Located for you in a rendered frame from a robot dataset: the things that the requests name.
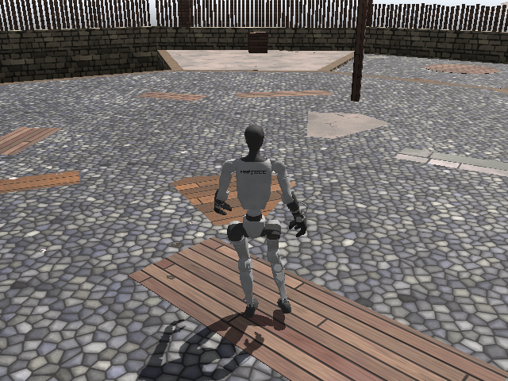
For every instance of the robot head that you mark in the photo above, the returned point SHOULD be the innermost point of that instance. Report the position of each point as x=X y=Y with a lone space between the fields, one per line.
x=254 y=136

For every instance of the right robot hand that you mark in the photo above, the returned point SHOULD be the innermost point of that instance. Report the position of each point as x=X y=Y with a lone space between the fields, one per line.
x=299 y=225

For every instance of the left robot hand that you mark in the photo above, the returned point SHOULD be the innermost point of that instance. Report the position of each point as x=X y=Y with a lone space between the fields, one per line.
x=225 y=206

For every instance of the left robot upper arm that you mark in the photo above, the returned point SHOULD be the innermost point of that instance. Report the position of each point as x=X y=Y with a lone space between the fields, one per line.
x=225 y=178

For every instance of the left robot forearm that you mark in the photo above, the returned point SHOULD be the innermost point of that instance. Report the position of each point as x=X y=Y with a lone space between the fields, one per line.
x=218 y=203

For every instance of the robot torso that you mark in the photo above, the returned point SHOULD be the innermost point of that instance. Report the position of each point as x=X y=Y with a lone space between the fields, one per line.
x=253 y=192

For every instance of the right robot upper arm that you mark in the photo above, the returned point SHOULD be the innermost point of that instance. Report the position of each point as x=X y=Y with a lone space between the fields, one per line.
x=283 y=179

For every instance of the right robot forearm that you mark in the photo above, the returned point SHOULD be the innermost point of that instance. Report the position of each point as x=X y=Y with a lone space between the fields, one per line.
x=295 y=209

